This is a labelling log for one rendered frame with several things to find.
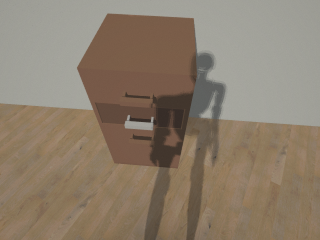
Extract drawer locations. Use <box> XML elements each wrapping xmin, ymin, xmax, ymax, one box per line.
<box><xmin>96</xmin><ymin>102</ymin><xmax>184</xmax><ymax>129</ymax></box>

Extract cabinet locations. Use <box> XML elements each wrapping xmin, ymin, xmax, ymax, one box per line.
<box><xmin>77</xmin><ymin>13</ymin><xmax>197</xmax><ymax>169</ymax></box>

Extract handle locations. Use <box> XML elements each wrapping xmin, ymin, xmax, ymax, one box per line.
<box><xmin>128</xmin><ymin>139</ymin><xmax>154</xmax><ymax>148</ymax></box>
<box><xmin>124</xmin><ymin>115</ymin><xmax>154</xmax><ymax>131</ymax></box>
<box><xmin>119</xmin><ymin>97</ymin><xmax>153</xmax><ymax>108</ymax></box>

